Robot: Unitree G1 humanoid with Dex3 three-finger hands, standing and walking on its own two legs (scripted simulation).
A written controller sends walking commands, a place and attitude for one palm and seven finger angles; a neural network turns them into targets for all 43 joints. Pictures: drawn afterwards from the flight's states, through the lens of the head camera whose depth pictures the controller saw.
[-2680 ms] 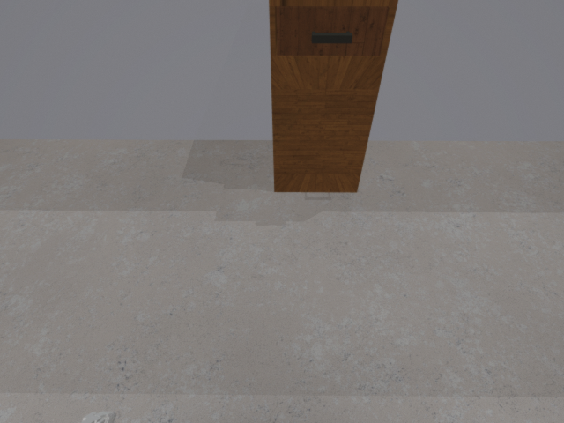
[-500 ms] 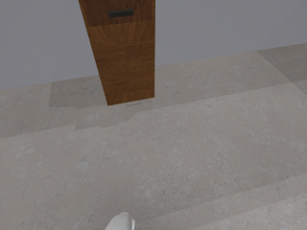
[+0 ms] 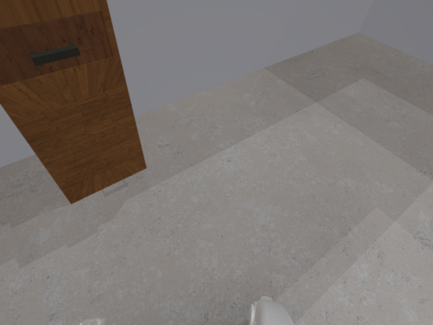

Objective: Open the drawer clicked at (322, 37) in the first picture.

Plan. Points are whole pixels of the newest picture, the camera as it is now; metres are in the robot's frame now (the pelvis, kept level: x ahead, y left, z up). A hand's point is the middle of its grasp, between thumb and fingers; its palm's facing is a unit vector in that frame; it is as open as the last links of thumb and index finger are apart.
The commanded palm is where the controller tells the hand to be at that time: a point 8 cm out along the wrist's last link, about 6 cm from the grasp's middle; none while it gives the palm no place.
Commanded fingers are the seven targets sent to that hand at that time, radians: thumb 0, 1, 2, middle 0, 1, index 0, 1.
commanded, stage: walk to a spot facing it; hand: left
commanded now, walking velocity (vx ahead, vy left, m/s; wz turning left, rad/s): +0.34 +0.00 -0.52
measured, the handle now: (54, 52) +0.88 +0.59 +0.02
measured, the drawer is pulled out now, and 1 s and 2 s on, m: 0.00 0.00 0.00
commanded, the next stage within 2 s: turn to face it in 0.70 s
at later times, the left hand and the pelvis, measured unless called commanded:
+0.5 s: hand (173, 249) +0.31 +0.12 -0.16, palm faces -0.18 -0.96 -0.23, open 7.2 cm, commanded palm none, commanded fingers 0.00 0.90 0.90 -0.20 -0.30 -0.20 -0.30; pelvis +0.21 -0.06 +0.00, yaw -13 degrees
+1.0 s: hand (186, 197) +0.48 +0.11 -0.18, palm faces -0.28 -0.95 -0.17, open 7.3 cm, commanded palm none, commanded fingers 0.00 0.90 0.90 -0.20 -0.30 -0.20 -0.30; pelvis +0.38 -0.05 +0.00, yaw -19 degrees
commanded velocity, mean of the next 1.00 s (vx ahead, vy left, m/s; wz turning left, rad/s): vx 0.23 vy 0.00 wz -0.13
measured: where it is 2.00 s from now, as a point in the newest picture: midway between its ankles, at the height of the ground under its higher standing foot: (231, 276)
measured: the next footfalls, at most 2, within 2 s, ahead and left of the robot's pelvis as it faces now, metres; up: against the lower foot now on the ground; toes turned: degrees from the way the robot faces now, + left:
right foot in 0.22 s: +0.24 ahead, -0.14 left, +0.00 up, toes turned -15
left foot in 0.70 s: +0.44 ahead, +0.04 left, +0.00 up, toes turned -7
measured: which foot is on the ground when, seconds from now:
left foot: down 0.00-0.22, up 0.24-0.68, down 0.70-1.00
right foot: up 0.00-0.20, down 0.22-0.70, up 0.72-1.00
